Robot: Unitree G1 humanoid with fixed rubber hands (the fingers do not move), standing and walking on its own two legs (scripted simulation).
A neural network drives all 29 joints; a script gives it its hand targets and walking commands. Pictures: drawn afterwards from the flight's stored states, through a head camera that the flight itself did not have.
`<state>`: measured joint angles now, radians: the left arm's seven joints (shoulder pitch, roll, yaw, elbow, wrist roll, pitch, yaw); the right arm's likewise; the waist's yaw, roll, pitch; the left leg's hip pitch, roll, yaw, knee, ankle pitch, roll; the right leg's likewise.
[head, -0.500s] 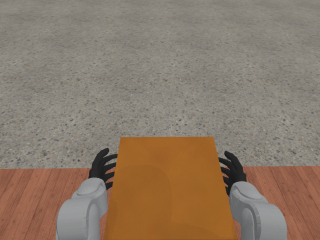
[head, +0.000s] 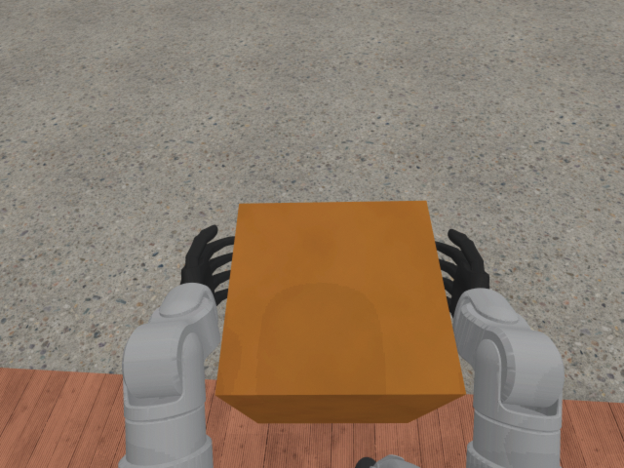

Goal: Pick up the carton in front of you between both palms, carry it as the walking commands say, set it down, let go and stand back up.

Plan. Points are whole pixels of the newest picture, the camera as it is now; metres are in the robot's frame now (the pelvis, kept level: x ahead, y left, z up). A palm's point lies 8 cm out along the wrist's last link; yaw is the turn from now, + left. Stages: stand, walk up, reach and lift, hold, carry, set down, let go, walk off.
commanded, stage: carry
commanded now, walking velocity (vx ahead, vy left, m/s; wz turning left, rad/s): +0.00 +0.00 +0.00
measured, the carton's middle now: (332, 325) +0.29 +0.00 +0.03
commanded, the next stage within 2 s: none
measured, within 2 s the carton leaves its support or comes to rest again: neither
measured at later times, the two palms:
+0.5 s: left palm (224, 176) +0.46 +0.15 +0.12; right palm (446, 178) +0.46 -0.15 +0.12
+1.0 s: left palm (231, 146) +0.56 +0.16 +0.10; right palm (425, 152) +0.54 -0.14 +0.10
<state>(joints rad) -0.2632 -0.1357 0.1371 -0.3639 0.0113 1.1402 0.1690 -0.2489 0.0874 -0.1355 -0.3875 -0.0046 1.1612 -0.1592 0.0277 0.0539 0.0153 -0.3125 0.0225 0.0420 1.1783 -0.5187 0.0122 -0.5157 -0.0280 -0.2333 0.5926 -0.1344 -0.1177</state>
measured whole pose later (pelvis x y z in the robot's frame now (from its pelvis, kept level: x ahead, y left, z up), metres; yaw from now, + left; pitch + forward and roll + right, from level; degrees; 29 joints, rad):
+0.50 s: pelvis +0.13 +0.00 +0.01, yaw -1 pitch +4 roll +0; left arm -0.46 -0.13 0.26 -0.06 0.05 1.06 0.15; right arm -0.45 0.13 -0.25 -0.08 -0.05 1.07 -0.16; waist 0.01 0.00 -0.06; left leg -0.28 0.02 0.10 0.60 -0.38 0.02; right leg -0.33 -0.02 -0.19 0.60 -0.34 -0.06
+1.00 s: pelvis +0.22 +0.02 +0.00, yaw +0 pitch +5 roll -1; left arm -0.41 -0.11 0.26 -0.06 0.02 1.04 0.15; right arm -0.40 0.15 -0.22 -0.05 -0.06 1.03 -0.16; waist -0.07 0.01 -0.08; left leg -0.14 -0.01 0.07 0.56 -0.51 0.05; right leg -0.53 -0.02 -0.09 1.04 -0.57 -0.04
